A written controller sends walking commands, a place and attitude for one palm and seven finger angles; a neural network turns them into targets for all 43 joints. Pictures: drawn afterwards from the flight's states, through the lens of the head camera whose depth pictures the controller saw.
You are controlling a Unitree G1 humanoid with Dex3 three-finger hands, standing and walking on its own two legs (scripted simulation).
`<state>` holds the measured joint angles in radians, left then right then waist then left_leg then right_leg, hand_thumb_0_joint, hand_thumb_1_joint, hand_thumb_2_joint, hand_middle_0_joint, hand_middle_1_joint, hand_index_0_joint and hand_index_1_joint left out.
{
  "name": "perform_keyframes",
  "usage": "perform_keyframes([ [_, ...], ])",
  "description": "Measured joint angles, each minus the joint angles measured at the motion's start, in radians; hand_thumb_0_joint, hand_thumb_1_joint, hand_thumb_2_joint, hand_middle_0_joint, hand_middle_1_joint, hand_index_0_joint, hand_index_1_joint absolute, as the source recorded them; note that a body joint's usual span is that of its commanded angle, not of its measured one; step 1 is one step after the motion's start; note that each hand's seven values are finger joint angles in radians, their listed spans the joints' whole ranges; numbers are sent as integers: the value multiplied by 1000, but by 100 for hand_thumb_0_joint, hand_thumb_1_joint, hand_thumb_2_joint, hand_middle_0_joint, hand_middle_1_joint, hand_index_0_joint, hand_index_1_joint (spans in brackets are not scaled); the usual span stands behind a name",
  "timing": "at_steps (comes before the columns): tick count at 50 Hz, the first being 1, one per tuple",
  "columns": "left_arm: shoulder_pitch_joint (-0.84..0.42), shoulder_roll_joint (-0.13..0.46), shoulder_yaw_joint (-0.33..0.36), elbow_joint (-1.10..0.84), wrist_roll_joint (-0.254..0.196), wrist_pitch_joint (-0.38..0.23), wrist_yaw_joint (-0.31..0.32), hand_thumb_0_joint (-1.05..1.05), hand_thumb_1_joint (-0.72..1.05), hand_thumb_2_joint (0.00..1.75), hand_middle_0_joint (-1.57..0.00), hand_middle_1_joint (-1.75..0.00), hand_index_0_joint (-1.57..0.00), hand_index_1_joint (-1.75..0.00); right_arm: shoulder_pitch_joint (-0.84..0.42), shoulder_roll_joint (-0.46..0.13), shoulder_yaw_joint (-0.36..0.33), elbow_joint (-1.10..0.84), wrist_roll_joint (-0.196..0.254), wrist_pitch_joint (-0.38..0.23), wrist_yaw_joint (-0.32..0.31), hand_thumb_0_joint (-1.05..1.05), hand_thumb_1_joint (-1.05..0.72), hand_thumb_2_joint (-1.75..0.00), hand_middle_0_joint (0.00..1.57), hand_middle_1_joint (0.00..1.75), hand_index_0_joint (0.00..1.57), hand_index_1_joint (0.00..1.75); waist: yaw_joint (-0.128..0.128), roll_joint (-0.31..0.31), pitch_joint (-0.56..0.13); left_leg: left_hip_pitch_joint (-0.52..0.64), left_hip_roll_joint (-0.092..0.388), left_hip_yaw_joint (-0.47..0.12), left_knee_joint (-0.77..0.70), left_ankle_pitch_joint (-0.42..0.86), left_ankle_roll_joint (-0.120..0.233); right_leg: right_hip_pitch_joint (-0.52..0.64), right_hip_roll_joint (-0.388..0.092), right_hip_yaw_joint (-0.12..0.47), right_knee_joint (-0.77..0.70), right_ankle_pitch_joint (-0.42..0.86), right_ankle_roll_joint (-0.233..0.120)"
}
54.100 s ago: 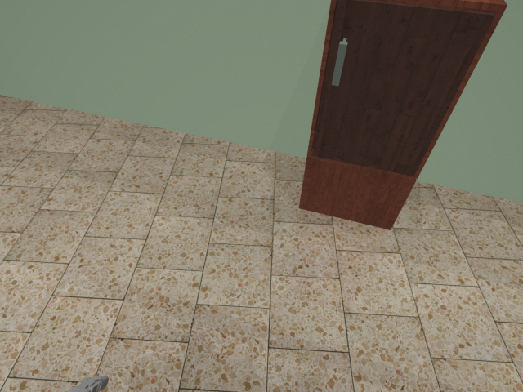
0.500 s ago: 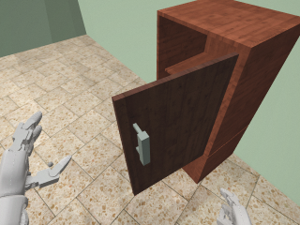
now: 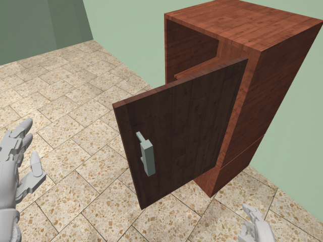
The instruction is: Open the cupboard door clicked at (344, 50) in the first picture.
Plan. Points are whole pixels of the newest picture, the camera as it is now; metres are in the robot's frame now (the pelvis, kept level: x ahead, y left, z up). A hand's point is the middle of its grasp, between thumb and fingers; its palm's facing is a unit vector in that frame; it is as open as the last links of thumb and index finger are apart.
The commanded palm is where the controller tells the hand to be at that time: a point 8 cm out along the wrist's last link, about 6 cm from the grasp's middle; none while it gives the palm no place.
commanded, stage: draw the hand back to the body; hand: left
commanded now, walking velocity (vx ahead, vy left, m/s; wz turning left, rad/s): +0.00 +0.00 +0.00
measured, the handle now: (144, 153) +0.34 +0.10 +0.03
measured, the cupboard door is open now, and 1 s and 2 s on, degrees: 84 84 84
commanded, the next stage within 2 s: step back with the hand held close in 0.06 s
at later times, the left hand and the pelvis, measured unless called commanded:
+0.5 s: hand (40, 180) +0.17 +0.26 +0.15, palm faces +0.31 -0.79 -0.53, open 7.4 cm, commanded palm +0.11 +0.31 +0.17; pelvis -0.04 +0.01 +0.00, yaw -2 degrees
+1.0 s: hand out of the picture +0.09 +0.28 +0.15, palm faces +0.49 -0.76 -0.43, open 7.4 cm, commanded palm +0.02 +0.33 +0.17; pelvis -0.11 +0.02 -0.03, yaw +2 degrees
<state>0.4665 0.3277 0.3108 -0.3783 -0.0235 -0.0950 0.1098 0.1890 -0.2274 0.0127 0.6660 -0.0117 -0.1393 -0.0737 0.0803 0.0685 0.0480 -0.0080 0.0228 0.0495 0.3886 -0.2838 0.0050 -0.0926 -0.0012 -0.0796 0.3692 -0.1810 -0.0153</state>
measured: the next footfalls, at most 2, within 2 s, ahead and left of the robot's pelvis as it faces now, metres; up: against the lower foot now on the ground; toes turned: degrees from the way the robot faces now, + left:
right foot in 1.28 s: -0.20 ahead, -0.12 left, +0.00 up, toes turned -3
left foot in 1.48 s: -0.12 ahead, +0.07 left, +0.00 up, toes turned -1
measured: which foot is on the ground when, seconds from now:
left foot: down 0.00-1.00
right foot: down 0.00-1.00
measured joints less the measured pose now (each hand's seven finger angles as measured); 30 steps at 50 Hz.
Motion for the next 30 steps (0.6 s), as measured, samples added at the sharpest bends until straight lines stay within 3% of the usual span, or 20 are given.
perform_keyframes([
  [11, -26, 11, 25, 21, -2, -23, -1, 2, 89, 89, -22, -30, -21, -31, 0, 3, 2, 5, 8, -2, -3, 2, -90, -89, 20, 29, 20, 30, -2, 5, 5, -10, 10, -1, 9, 8, -5, -1, 10, -2, -10, 17, -7],
  [16, -19, 32, 79, 7, 1, -69, 2, 2, 89, 89, -21, -30, -21, -31, -23, 0, 10, -35, 7, 30, 1, 2, -90, -89, 21, 29, 20, 30, -37, -7, 0, -102, 14, 1, 46, 11, -2, -76, 13, 0, -15, 44, -7],
  [22, 65, 52, 53, -65, 5, -76, -4, 2, 89, 89, -21, -30, -21, -31, -28, -17, -13, -73, 7, 60, -7, 2, -90, -89, 21, 30, 20, 30, -68, -27, 4, -164, -8, 27, 58, 24, 14, -158, -9, 27, 24, 54, 10],
  [30, 99, 108, 105, -117, 6, -90, 13, 2, 89, 89, -22, -30, -22, -31, -16, -4, -32, -97, 13, 88, -20, 2, -90, -89, 20, 29, 20, 30, -74, -68, 7, -226, -32, 46, 109, 30, 35, -231, -35, 49, 91, 58, 26],
])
